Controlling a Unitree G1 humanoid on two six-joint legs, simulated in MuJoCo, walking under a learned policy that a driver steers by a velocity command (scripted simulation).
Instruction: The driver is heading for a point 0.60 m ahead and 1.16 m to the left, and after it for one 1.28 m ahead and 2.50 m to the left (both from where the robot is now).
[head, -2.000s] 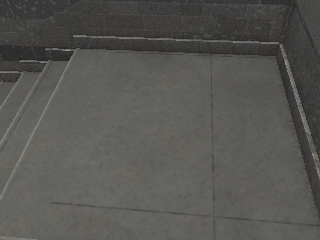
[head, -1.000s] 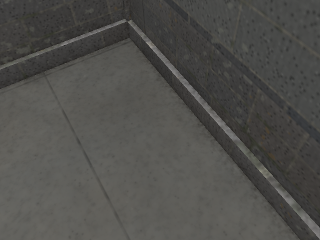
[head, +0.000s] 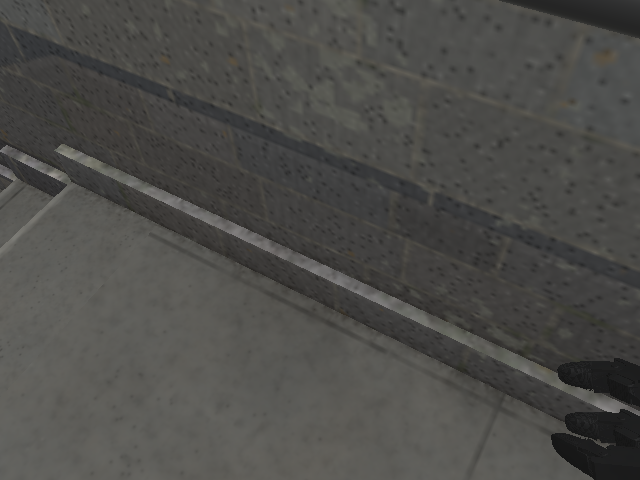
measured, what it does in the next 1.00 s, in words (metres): walks ahead, turning left: left foot, then right foot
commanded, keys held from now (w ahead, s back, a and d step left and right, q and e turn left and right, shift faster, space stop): w+q+shift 1.00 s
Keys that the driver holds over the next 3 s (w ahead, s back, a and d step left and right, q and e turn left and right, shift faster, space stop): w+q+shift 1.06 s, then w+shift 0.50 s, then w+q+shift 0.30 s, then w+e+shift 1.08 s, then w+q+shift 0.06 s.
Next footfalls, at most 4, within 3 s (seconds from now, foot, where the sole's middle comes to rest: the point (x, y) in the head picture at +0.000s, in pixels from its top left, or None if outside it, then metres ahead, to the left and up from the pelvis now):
0.08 left None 0.23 0.03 -0.76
0.28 right None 0.35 -0.11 -0.76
0.70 left None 0.36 0.32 -0.76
1.18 right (123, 333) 0.71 0.56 -0.76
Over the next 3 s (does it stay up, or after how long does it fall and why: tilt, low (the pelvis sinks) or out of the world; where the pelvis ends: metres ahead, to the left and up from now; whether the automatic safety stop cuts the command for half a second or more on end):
stays up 0.99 2.02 -0.55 its command is cut before an obstacle from the start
